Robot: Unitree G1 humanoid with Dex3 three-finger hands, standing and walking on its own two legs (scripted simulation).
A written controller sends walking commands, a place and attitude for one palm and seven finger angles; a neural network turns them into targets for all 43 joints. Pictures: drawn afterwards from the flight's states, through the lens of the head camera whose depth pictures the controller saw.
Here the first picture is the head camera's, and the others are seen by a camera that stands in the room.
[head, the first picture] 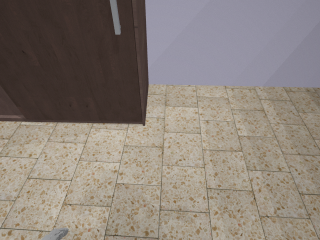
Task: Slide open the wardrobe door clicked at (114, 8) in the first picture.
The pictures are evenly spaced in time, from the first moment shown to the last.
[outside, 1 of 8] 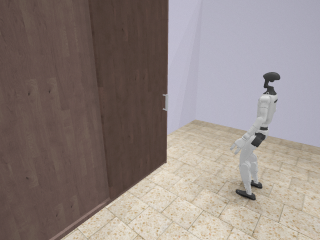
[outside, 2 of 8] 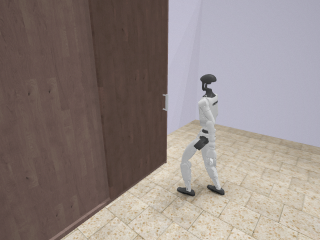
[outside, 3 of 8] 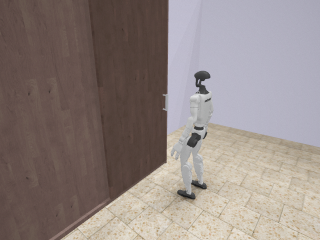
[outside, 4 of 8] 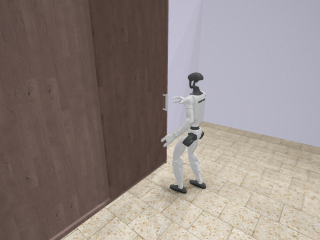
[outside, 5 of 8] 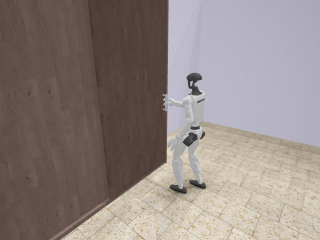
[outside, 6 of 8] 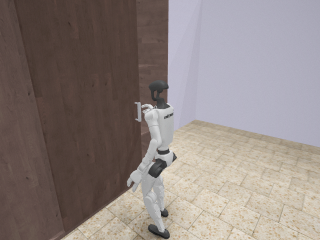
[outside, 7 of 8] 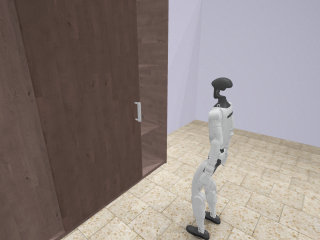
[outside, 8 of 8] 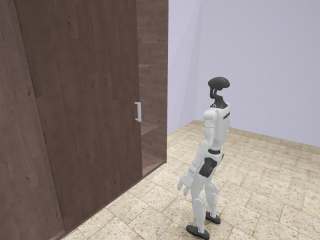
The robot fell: no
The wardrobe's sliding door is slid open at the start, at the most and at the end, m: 0.00 0.48 0.48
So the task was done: yes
